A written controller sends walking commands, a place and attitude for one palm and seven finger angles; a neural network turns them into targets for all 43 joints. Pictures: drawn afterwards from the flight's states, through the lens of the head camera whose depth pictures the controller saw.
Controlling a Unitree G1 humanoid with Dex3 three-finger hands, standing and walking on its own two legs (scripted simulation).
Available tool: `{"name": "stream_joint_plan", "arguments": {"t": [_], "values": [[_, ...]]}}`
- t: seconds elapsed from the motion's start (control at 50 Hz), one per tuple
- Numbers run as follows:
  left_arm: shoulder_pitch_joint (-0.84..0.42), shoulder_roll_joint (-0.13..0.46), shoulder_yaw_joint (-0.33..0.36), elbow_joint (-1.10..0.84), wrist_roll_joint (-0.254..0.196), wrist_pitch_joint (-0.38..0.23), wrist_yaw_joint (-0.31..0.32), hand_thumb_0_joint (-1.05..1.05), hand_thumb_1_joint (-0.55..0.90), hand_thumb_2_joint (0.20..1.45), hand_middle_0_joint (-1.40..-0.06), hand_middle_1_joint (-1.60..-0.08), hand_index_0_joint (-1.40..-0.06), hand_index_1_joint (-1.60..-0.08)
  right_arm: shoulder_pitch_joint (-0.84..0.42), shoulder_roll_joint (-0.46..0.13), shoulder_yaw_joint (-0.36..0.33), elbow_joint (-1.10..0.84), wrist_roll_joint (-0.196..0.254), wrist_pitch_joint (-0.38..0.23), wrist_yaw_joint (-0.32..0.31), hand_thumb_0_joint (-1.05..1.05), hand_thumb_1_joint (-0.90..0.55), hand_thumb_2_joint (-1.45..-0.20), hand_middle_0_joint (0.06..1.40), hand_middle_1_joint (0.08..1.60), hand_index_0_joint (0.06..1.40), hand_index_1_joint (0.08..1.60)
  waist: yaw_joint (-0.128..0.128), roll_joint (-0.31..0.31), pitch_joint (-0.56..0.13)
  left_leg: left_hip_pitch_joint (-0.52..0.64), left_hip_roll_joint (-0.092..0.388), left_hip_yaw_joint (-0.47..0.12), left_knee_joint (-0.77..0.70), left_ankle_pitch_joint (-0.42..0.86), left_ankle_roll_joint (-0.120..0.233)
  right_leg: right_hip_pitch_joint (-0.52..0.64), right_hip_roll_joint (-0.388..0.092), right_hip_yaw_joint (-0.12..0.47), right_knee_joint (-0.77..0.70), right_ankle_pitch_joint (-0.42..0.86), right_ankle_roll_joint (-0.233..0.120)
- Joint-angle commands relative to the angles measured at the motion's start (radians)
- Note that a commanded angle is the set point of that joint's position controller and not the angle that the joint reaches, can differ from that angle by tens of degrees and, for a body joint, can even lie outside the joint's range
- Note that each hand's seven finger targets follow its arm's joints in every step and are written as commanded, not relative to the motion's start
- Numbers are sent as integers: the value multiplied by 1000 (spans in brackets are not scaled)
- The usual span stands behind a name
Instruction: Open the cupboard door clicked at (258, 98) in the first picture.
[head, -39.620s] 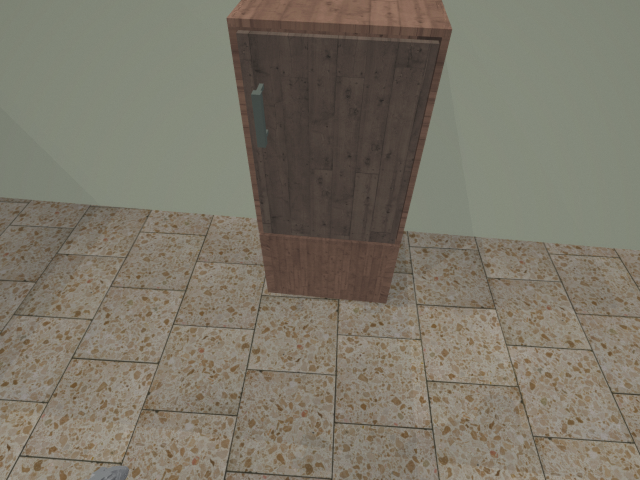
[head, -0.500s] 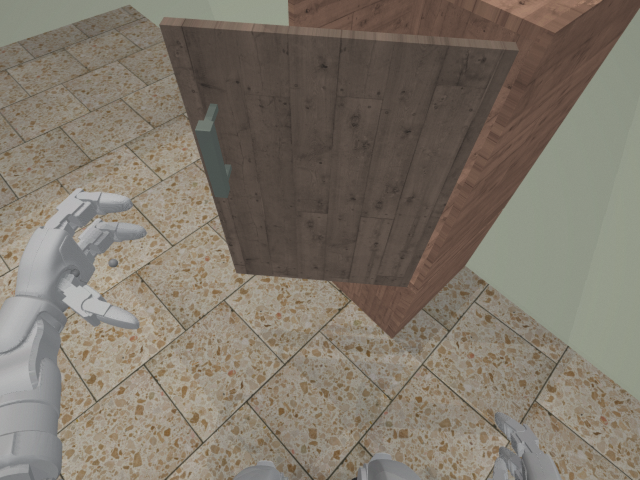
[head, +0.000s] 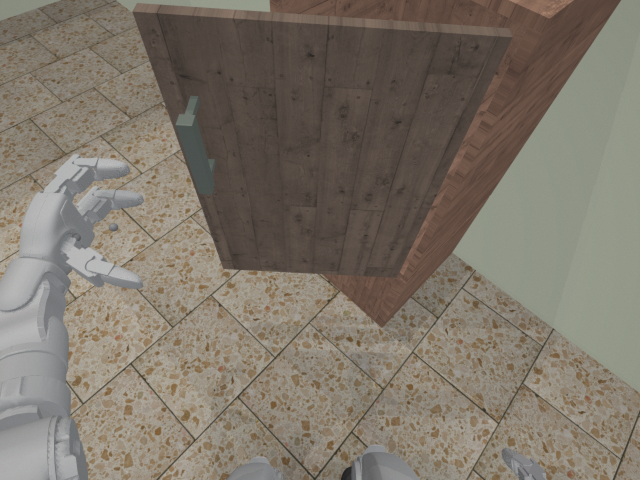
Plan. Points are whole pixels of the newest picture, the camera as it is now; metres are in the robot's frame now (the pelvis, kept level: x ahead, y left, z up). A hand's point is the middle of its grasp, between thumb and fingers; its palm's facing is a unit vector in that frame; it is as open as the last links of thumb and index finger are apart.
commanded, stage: move the hooked fingers beside the handle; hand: left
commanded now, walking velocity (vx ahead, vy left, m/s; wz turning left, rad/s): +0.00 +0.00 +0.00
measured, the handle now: (200, 147) +0.54 +0.17 +0.06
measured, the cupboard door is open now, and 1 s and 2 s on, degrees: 43 43 43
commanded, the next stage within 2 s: slide the fingers in behind the handle in 1.74 s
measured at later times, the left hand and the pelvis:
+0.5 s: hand (128, 182) +0.47 +0.25 +0.07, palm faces -0.04 -1.00 -0.01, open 14.0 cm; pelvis +0.00 +0.01 -0.01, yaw -1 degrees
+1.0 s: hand (143, 170) +0.49 +0.24 +0.06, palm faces -0.07 -1.00 +0.00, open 14.0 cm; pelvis +0.00 +0.02 -0.01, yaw -2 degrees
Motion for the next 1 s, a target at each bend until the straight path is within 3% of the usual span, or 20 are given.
{"name": "stream_joint_plan", "arguments": {"t": [0.0, 0.12, 0.14, 0.24, 0.32, 0.34, 0.38, 0.42, 0.46, 0.5, 0.56, 0.62, 0.66, 0.72, 0.78, 0.8, 0.82, 0.88, 0.92, 0.98], "values": [[-409, 301, 58, -112, -13, -69, 14, 0, -500, 300, -300, -1200, -300, -1200, 88, -166, -57, -75, 2, -13, -8, 0, -900, -900, 200, 300, 200, 300, -21, 67, -345, 127, 11, -59, -117, 364, -24, 216, 10, 46, -59, 244, -4], [-466, 332, 70, -72, 12, -85, 21, 0, -500, 300, -300, -1200, -300, -1200, 111, -167, -59, -78, -5, 16, 3, 0, -900, -900, 200, 300, 200, 300, -14, 116, -414, 161, 15, -61, -96, 439, -28, 203, 13, 49, -41, 278, -6], [-479, 343, 79, -72, 13, -91, 23, 0, -500, 300, -300, -1200, -300, -1200, 116, -169, -60, -78, -8, 20, 5, 0, -900, -900, 200, 300, 200, 300, -15, 89, -426, 154, 17, -64, -93, 440, -27, 214, 15, 49, -37, 285, -4], [-559, 368, 85, 43, 21, -87, 15, 0, -500, 300, -300, -1200, -300, -1200, 133, -176, -56, -65, -4, 48, 3, 0, -900, -900, 200, 300, 200, 300, -42, 57, -359, 71, 17, -55, -85, 352, -16, 186, 18, 53, -41, 247, -1], [-620, 413, 95, 77, 43, -98, 10, 0, -500, 300, -300, -1200, -300, -1200, 156, -181, -55, -60, -10, 64, 2, 0, -900, -900, 200, 300, 200, 300, -51, 86, -393, 75, 17, -58, -71, 353, -13, 166, 22, 58, -31, 236, -3], [-662, 400, 71, 50, 49, -107, 8, 0, -500, 300, -300, -1200, -300, -1200, 156, -179, -54, -57, -11, 66, 3, 0, -900, -900, 200, 300, 200, 300, -60, 130, -410, 96, 18, -60, -66, 373, -16, 151, 21, 57, -26, 243, -3], [-686, 425, 92, 34, 50, -120, 6, 0, -500, 300, -300, -1200, -300, -1200, 176, -182, -57, -50, -17, 73, 5, 0, -900, -900, 200, 300, 200, 300, -59, 155, -473, 151, 23, -67, -51, 449, -22, 144, 27, 54, -16, 274, -4], [-676, 449, 116, 57, 44, -122, 4, 0, -500, 300, -300, -1200, -300, -1200, 185, -186, -59, -44, -17, 81, 6, 0, -900, -900, 200, 300, 200, 300, -58, 132, -484, 143, 25, -72, -43, 456, -22, 144, 28, 53, -14, 278, -2], [-701, 421, 94, 92, 38, -112, 0, 0, -500, 300, -300, -1200, -300, -1200, 190, -184, -55, -40, -18, 87, 6, 0, -900, -900, 200, 300, 200, 300, -74, 125, -462, 120, 24, -72, -39, 450, -18, 137, 30, 50, -12, 282, -4], [-698, 436, 97, 137, 50, -94, 0, 0, -500, 300, -300, -1200, -300, -1200, 198, -188, -54, -36, -19, 97, 8, 0, -900, -900, 200, 300, 200, 300, -74, 120, -434, 101, 26, -73, -42, 433, -18, 124, 31, 47, -16, 268, -1], [-710, 460, 103, 128, 63, -86, 5, 0, -500, 300, -300, -1200, -300, -1200, 211, -190, -53, -46, -23, 107, 11, 0, -900, -900, 200, 300, 200, 300, -72, 153, -454, 103, 24, -70, -34, 465, -17, 124, 31, 48, -8, 291, -5], [-762, 476, 103, 146, 75, -86, 18, 0, -500, 300, -300, -1200, -300, -1200, 221, -192, -50, -40, -26, 119, 14, 0, -900, -900, 200, 300, 200, 300, -92, 141, -432, 94, 29, -74, -28, 441, -17, 91, 34, 46, -11, 266, 0], [-787, 501, 122, 127, 76, -100, 23, 0, -500, 300, -300, -1200, -300, -1200, 231, -197, -52, -46, -29, 123, 13, 0, -900, -900, 200, 300, 200, 300, -93, 140, -464, 109, 32, -84, -20, 472, -20, 91, 37, 42, 1, 276, -5], [-826, 469, 87, 161, 88, -100, 28, 0, -500, 300, -300, -1200, -300, -1200, 239, -197, -47, -35, -32, 130, 18, 0, -900, -900, 200, 300, 200, 300, -107, 174, -458, 133, 35, -96, -15, 469, -28, 38, 39, 37, 1, 239, -2], [-764, 472, 100, 144, 90, -96, 25, 0, -500, 300, -300, -1200, -300, -1200, 255, -199, -51, -43, -36, 140, 23, 0, -900, -900, 200, 300, 200, 300, -84, 210, -519, 201, 43, -103, -17, 574, -42, 41, 42, 29, 7, 266, -5], [-745, 447, 88, 128, 85, -94, 23, 0, -500, 300, -300, -1200, -300, -1200, 251, -194, -54, -46, -35, 143, 27, 0, -900, -900, 200, 300, 200, 300, -81, 218, -523, 226, 46, -105, -14, 610, -48, 29, 42, 24, 5, 274, -4], [-715, 434, 90, 123, 79, -88, 23, 0, -500, 300, -300, -1200, -300, -1200, 254, -194, -55, -49, -36, 148, 31, 0, -900, -900, 200, 300, 200, 300, -76, 196, -534, 229, 48, -105, -12, 636, -48, 39, 44, 23, 4, 290, -3], [-694, 443, 101, 90, 72, -78, 26, 0, -500, 300, -300, -1200, -300, -1200, 253, -193, -57, -59, -33, 160, 34, 0, -900, -900, 200, 300, 200, 300, -71, 178, -524, 220, 51, -100, -18, 643, -45, 56, 47, 23, 0, 305, -2], [-700, 414, 87, 88, 67, -74, 37, 0, -500, 300, -300, -1200, -300, -1200, 244, -187, -57, -64, -30, 163, 36, 0, -900, -900, 200, 300, 200, 300, -76, 151, -482, 183, 45, -94, -25, 582, -36, 60, 47, 23, -8, 290, 1], [-694, 451, 121, 29, 73, -94, 64, 0, -500, 300, -300, -1200, -300, -1200, 245, -186, -59, -72, -32, 164, 35, 0, -900, -900, 200, 300, 200, 300, -62, 179, -515, 219, 45, -94, -33, 619, -43, 83, 50, 25, -6, 304, -3]]}}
